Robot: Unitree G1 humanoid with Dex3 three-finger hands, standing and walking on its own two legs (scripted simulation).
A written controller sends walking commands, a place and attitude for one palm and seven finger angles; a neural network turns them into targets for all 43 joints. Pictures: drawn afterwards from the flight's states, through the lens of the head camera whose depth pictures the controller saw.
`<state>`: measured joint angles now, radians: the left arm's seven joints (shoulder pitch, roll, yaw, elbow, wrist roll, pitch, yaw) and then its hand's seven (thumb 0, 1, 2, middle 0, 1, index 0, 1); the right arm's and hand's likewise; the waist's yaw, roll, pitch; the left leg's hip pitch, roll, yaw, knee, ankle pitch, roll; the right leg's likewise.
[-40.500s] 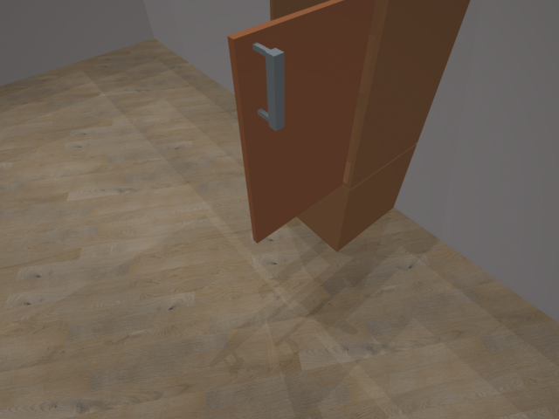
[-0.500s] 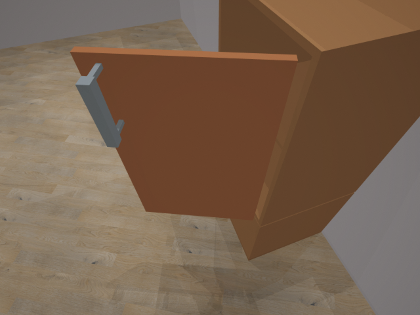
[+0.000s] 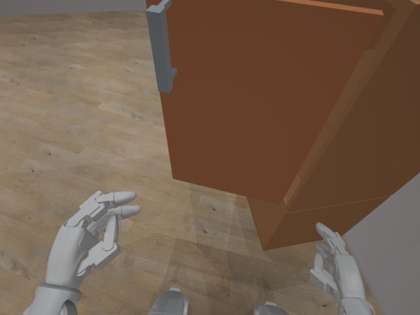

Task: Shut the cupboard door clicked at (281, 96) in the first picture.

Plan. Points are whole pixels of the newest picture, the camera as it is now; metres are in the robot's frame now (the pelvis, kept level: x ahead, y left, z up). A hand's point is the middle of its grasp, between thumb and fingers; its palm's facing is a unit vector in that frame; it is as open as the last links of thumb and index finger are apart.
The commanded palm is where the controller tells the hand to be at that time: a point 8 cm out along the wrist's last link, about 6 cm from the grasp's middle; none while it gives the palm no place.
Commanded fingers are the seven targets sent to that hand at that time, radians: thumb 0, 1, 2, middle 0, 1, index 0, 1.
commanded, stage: raise the hand and make a fist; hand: left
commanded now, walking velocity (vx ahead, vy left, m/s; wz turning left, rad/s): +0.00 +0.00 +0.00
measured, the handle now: (165, 47) +0.51 +0.16 +0.23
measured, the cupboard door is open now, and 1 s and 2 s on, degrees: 65 65 65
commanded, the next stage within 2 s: bring the fist close to the handle in 1.36 s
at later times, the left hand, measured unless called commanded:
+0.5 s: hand (122, 203) +0.24 +0.17 +0.14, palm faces -0.14 -0.99 -0.08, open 3.4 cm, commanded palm +0.21 +0.23 +0.16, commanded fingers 0.00 0.90 0.90 -1.17 -1.36 -1.17 -1.36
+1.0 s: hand (89, 139) +0.27 +0.20 +0.24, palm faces -0.06 -0.99 -0.12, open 3.1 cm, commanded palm +0.24 +0.23 +0.23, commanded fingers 0.00 0.90 0.90 -1.30 -1.50 -1.30 -1.50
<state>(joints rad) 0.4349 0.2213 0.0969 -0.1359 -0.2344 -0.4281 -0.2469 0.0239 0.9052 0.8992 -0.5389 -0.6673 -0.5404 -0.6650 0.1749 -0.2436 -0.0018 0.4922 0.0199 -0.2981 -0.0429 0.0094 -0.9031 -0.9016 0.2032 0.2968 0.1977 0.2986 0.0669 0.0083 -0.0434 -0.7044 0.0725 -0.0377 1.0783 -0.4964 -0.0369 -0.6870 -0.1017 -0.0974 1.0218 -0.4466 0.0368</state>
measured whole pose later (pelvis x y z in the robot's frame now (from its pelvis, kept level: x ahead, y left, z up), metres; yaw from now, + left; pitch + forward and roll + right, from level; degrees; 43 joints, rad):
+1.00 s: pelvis +0.05 -0.01 +0.06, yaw +0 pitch -2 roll +0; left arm 0.16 0.34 0.30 -0.27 -0.36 0.11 -0.37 0.02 0.90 0.90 -1.29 -1.49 -1.30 -1.49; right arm 0.23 -0.24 0.08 0.59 0.06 -0.28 -0.09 0.01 -0.90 -0.90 0.21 0.30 0.20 0.30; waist 0.07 0.06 -0.03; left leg -0.21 0.06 0.00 0.58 -0.34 -0.04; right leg -0.22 -0.07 -0.07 0.57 -0.31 0.04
